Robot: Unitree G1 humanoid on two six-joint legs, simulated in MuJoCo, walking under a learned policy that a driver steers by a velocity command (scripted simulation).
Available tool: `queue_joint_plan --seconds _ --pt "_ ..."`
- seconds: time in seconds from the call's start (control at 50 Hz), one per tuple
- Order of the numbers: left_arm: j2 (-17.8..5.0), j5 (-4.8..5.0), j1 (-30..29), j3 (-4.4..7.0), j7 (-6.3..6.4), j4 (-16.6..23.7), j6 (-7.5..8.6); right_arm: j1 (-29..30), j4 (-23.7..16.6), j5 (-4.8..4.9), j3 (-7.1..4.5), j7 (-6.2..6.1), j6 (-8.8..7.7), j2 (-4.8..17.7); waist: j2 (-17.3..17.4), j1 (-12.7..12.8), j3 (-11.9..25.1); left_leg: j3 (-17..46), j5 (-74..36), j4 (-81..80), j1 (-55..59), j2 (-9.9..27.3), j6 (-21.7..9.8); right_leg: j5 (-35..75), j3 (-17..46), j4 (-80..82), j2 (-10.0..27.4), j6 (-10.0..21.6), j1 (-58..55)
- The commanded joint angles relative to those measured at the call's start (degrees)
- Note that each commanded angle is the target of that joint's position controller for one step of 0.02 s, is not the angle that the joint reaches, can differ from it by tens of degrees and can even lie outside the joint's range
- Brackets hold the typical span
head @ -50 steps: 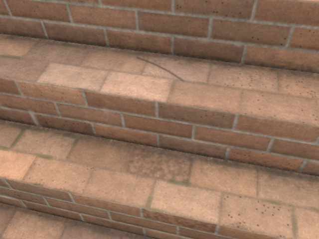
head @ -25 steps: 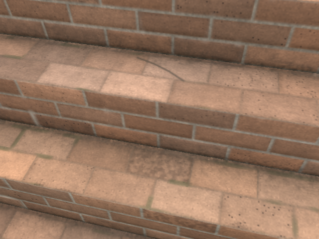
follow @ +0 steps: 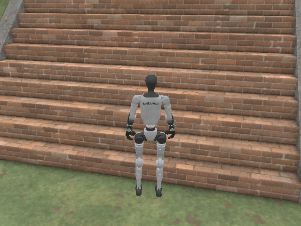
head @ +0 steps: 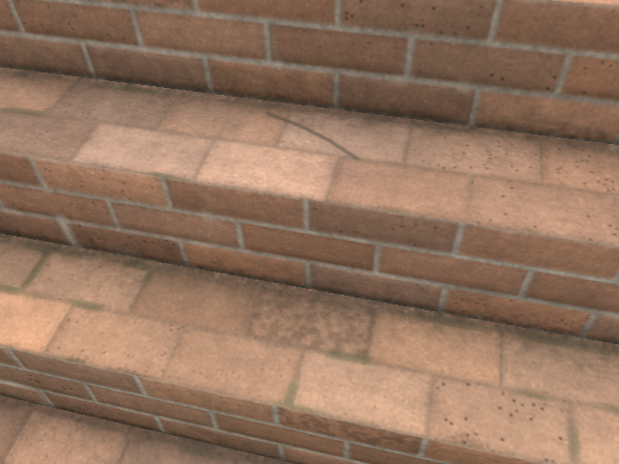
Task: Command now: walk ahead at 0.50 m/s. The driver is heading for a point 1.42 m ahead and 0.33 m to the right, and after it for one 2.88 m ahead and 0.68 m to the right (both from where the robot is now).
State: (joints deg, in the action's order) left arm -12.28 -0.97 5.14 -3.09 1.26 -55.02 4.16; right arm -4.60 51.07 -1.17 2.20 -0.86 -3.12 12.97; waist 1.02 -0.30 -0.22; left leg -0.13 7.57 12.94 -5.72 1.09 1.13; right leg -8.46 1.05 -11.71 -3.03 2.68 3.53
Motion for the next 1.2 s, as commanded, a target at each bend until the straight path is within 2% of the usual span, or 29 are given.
queue_joint_plan --seconds 0.02,0.06,0.08,0.12,0.16,0.22,0.26,0.32,0.36,0.4,0.42,0.44,0.46,0.5,0.54,0.58,0.62,0.66,0.7,0.74,0.78,0.82,0.86,0.9,0.94,0.98,1.02,1.06,1.2 --pt "-5.7 -0.12 -2.9 1.15 0.14 3.3 0.75 3.5 -3.8 -0.14 -1.11 -0.15 -0.82 5.2 -0.9 -0.1 4.2 5.2 -8.8 -0.2 0.2 7.3 -1.2 15.1 6.9 -0.4 10.6 0.9 -2.0" --pt "-6.1 0.24 -1.6 1.23 0.16 2.9 0.72 2.3 -3.5 0.18 -1.16 -0.14 -0.80 5.5 -0.8 0.1 6.0 5.0 -7.1 -1.2 0.9 7.1 -0.9 12.5 6.7 0.6 10.4 0.6 -2.7" --pt "-5.8 -0.09 -3.2 1.19 0.13 3.3 0.75 3.8 -3.8 -0.10 -1.15 -0.13 -0.83 5.3 -0.8 -0.1 3.2 5.2 -8.5 -0.4 -0.2 7.1 -1.1 14.4 6.9 -0.2 10.5 0.8 -1.6" --pt "-6.1 0.23 -1.7 1.23 0.18 2.9 0.70 2.5 -3.5 0.19 -1.16 -0.15 -0.78 5.5 -0.8 0.1 6.0 5.0 -7.3 -1.1 0.9 7.1 -0.9 12.7 6.7 0.6 10.4 0.6 -2.7" --pt "-5.9 -0.15 -3.2 1.20 0.15 3.3 0.69 3.9 -3.9 -0.16 -1.15 -0.14 -0.81 5.3 -0.8 -0.1 2.8 5.2 -8.7 -0.4 -0.2 7.2 -1.1 14.6 6.9 -0.1 10.5 0.8 -1.5" --pt "-6.1 0.24 -1.5 1.25 0.16 2.9 0.71 2.3 -3.5 0.18 -1.16 -0.14 -0.80 5.5 -0.8 0.1 6.0 5.0 -7.2 -1.2 1.0 7.1 -0.9 12.5 6.7 0.6 10.4 0.6 -2.7" --pt "-5.9 -0.14 -3.2 1.21 0.15 3.3 0.70 3.9 -3.9 -0.14 -1.15 -0.14 -0.82 5.3 -0.8 -0.1 2.9 5.2 -8.8 -0.4 -0.2 7.2 -1.1 14.7 6.9 -0.2 10.5 0.8 -1.5" --pt "-6.2 0.24 -1.5 1.26 0.16 2.9 0.71 2.3 -3.5 0.17 -1.16 -0.14 -0.81 5.5 -0.8 0.1 6.0 5.0 -7.3 -1.1 1.0 7.1 -0.9 12.5 6.7 0.6 10.4 0.6 -2.7" --pt "-5.9 -0.13 -3.2 1.22 0.15 3.3 0.69 3.9 -3.9 -0.15 -1.15 -0.14 -0.83 5.3 -0.8 -0.1 2.9 5.2 -8.9 -0.3 -0.2 7.1 -1.1 14.7 6.9 -0.2 10.5 0.7 -1.4" --pt "-6.2 0.23 -1.5 1.27 0.19 2.9 0.68 2.3 -3.5 0.16 -1.16 -0.14 -0.80 5.6 -0.9 0.1 5.9 5.0 -7.5 -1.1 1.0 7.1 -0.9 12.7 6.7 0.5 10.4 0.6 -2.7" --pt "-5.9 -0.08 -3.0 1.23 0.14 3.2 0.72 3.7 -3.8 -0.12 -1.14 -0.13 -0.84 5.4 -0.8 -0.1 3.1 5.2 -8.6 -0.3 -0.1 7.1 -1.1 14.4 6.9 -0.2 10.5 0.8 -1.5" --pt "-6.1 0.19 -1.6 1.25 0.18 2.9 0.67 2.5 -3.6 0.13 -1.15 -0.14 -0.81 5.6 -0.8 0.1 5.7 5.0 -7.6 -1.2 0.9 7.1 -0.9 12.7 6.7 0.6 10.4 0.6 -2.5" --pt "-5.9 -0.10 -3.1 1.23 0.15 3.2 0.71 3.8 -3.9 -0.12 -1.14 -0.14 -0.84 5.4 -0.8 -0.1 3.1 5.2 -8.9 -0.3 0.0 7.1 -1.1 14.7 6.9 -0.3 10.5 0.7 -1.6" --pt "-6.2 0.23 -1.5 1.26 0.18 2.9 0.68 2.4 -3.5 0.15 -1.14 -0.14 -0.81 5.5 -0.8 0.1 5.9 5.0 -7.5 -1.1 1.0 7.1 -0.9 12.6 6.7 0.5 10.4 0.6 -2.6" --pt "-5.9 -0.14 -3.1 1.23 0.15 3.2 0.67 3.8 -3.9 -0.17 -1.14 -0.13 -0.83 5.4 -0.8 0.0 2.8 5.2 -8.9 -0.4 -0.2 7.1 -1.1 14.6 6.9 -0.2 10.5 0.7 -1.4" --pt "-6.2 0.24 -1.5 1.28 0.18 2.9 0.68 2.3 -3.5 0.16 -1.16 -0.14 -0.82 5.6 -0.8 0.1 5.9 5.0 -7.6 -1.1 1.1 7.1 -0.9 12.7 6.7 0.5 10.4 0.6 -2.6" --pt "-5.9 -0.13 -3.1 1.24 0.15 3.2 0.68 3.8 -3.9 -0.18 -1.14 -0.13 -0.85 5.4 -0.8 0.0 2.8 5.2 -9.0 -0.4 -0.1 7.1 -1.1 14.6 6.9 -0.2 10.5 0.7 -1.4" --pt "-6.2 0.24 -1.4 1.29 0.18 2.9 0.68 2.3 -3.5 0.16 -1.15 -0.14 -0.82 5.6 -0.8 0.1 5.9 5.0 -7.6 -1.1 1.1 7.1 -0.9 12.7 6.7 0.5 10.4 0.6 -2.6" --pt "-5.9 -0.13 -3.1 1.24 0.15 3.2 0.68 3.8 -3.9 -0.18 -1.13 -0.13 -0.85 5.4 -0.8 0.0 2.8 5.2 -9.0 -0.3 -0.1 7.1 -1.1 14.6 6.9 -0.3 10.5 0.7 -1.4" --pt "-6.2 0.25 -1.4 1.29 0.19 2.8 0.68 2.2 -3.5 0.16 -1.15 -0.14 -0.83 5.6 -0.8 0.1 5.9 5.0 -7.7 -1.1 1.1 7.1 -0.9 12.8 6.6 0.5 10.4 0.5 -2.6" --pt "-5.9 -0.13 -3.0 1.25 0.15 3.2 0.67 3.8 -3.9 -0.18 -1.13 -0.13 -0.86 5.4 -0.8 0.0 2.8 5.2 -9.1 -0.3 -0.1 7.1 -1.1 14.6 6.9 -0.3 10.5 0.7 -1.4" --pt "-6.3 0.25 -1.4 1.30 0.19 2.8 0.67 2.2 -3.5 0.15 -1.14 -0.14 -0.83 5.6 -0.8 0.1 5.9 5.0 -7.7 -1.0 1.1 7.1 -0.9 12.8 6.6 0.4 10.4 0.5 -2.6" --pt "-5.9 -0.13 -3.0 1.25 0.15 3.2 0.67 3.8 -3.9 -0.18 -1.12 -0.13 -0.86 5.4 -0.8 0.0 2.8 5.2 -9.1 -0.3 -0.1 7.1 -1.1 14.6 6.8 -0.3 10.5 0.7 -1.3" --pt "-6.3 0.25 -1.4 1.30 0.19 2.8 0.66 2.2 -3.5 0.15 -1.13 -0.13 -0.83 5.7 -0.8 0.1 5.9 5.0 -7.7 -1.0 1.1 7.1 -0.9 12.8 6.6 0.4 10.4 0.5 -2.6" --pt "-6.0 -0.12 -3.0 1.25 0.15 3.2 0.66 3.7 -3.9 -0.19 -1.11 -0.12 -0.86 5.5 -0.8 0.0 2.8 5.2 -9.1 -0.3 0.0 7.1 -1.1 14.6 6.8 -0.3 10.5 0.7 -1.3" --pt "-6.3 0.25 -1.4 1.30 0.19 2.8 0.66 2.2 -3.5 0.15 -1.13 -0.13 -0.83 5.7 -0.8 0.1 5.9 5.0 -7.7 -1.0 1.2 7.1 -0.9 12.7 6.6 0.4 10.4 0.5 -2.5" --pt "-6.0 -0.12 -3.0 1.26 0.15 3.2 0.66 3.7 -3.9 -0.19 -1.11 -0.12 -0.86 5.5 -0.8 0.0 2.8 5.2 -9.2 -0.3 0.0 7.1 -1.1 14.6 6.8 -0.3 10.5 0.6 -1.3" --pt "-6.5 0.31 -0.9 1.40 0.20 2.5 0.63 1.6 -3.3 0.12 -1.20 -0.15 -0.82 5.9 -0.8 0.0 5.8 4.9 -8.3 -0.5 1.3 7.1 -0.9 13.6 6.4 0.0 10.4 0.5 -2.5" --pt "-6.8 0.66 0.8 1.92 0.23 1.1 -0.05 -0.8 -1.8 0.15 -1.62 -0.16 -0.21 6.3 -0.7 -0.3 3.1 4.8 -9.4 1.8 0.2 7.1 -0.7 14.9 5.9 -2.1 10.4 0.2 -0.7"
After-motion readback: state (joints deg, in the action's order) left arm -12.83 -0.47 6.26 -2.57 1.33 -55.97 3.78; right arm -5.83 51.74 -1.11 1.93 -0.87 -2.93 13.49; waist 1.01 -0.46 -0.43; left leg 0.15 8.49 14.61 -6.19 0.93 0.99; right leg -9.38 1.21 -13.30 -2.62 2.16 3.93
